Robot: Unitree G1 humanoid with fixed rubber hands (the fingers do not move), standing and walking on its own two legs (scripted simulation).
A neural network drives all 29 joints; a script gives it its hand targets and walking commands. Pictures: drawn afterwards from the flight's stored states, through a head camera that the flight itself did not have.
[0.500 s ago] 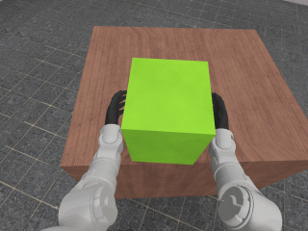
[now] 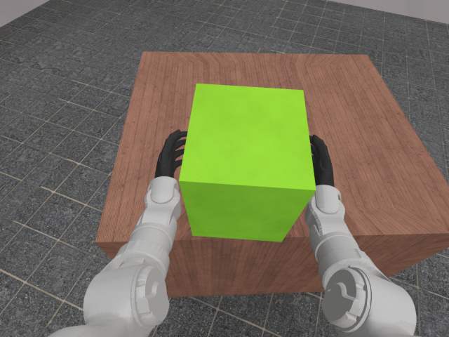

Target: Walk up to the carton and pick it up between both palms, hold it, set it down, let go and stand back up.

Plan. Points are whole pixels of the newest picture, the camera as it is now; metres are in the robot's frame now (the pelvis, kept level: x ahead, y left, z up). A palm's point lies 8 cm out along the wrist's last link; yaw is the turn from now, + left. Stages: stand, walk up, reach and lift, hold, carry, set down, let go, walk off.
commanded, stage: reach and lift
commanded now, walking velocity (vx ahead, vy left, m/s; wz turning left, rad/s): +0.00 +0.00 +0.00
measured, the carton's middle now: (242, 169) +0.44 +0.01 +0.02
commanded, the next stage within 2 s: none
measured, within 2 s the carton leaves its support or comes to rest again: neither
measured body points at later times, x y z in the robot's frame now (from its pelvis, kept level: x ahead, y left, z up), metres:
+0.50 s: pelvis +0.00 +0.00 +0.00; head +0.00 +0.01 +0.45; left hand +0.41 +0.17 +0.10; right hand +0.43 -0.13 +0.11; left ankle +0.04 +0.11 -0.75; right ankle -0.01 -0.11 -0.75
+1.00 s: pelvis -0.01 +0.01 +0.00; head -0.05 +0.04 +0.45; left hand +0.39 +0.17 +0.16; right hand +0.40 -0.12 +0.16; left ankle +0.04 +0.11 -0.75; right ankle -0.01 -0.11 -0.75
